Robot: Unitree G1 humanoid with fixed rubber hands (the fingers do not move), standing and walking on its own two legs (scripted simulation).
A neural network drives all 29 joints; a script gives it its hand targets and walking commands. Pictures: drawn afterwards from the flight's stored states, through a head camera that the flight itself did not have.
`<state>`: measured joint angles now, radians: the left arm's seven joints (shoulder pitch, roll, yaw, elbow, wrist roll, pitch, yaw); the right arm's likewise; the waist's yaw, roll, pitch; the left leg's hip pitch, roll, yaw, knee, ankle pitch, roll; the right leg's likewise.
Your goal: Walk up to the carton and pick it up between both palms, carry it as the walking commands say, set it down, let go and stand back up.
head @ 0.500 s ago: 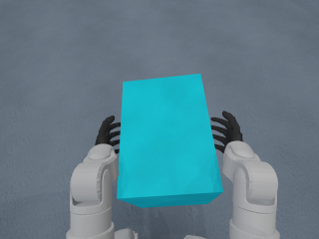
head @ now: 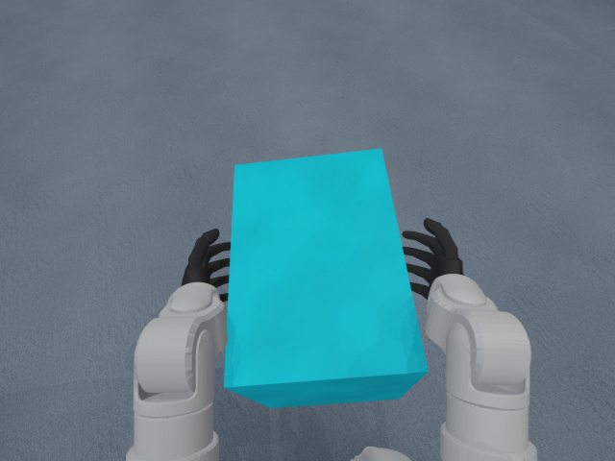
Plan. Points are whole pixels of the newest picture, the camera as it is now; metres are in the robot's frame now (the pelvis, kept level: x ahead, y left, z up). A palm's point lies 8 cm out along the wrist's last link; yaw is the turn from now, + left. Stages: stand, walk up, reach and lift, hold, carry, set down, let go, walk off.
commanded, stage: carry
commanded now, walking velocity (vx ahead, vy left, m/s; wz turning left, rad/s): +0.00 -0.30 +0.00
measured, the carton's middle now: (321, 289) +0.33 -0.01 +0.01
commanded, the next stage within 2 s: none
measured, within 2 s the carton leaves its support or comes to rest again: neither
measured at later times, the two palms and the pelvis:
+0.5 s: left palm (280, 356) +0.21 +0.04 +0.10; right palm (554, 336) +0.22 -0.23 +0.10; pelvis -0.07 -0.10 +0.00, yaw +2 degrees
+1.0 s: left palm (412, 394) +0.17 -0.09 +0.09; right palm out of the picture +0.17 -0.36 +0.09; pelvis -0.12 -0.21 +0.01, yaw -1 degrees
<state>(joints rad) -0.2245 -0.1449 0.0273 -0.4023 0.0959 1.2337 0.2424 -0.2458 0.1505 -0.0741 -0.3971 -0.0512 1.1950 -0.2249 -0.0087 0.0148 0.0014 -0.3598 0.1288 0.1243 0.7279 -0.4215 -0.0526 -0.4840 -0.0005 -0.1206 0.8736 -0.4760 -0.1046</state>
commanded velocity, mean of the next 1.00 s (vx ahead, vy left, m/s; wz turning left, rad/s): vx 0.00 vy -0.30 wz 0.00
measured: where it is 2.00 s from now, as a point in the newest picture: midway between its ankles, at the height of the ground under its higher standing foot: outside the picture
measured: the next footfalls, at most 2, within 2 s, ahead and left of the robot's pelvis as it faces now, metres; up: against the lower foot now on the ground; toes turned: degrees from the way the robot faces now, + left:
right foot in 0.04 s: +0.05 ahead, -0.10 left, +0.00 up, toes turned -7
left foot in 0.60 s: -0.10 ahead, +0.01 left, +0.00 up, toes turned +11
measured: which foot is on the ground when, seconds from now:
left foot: down 0.00-0.06, up 0.08-0.58, down 0.60-0.90, up 0.92-1.00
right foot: up 0.00-0.02, down 0.04-0.62, up 0.64-0.88, down 0.90-1.00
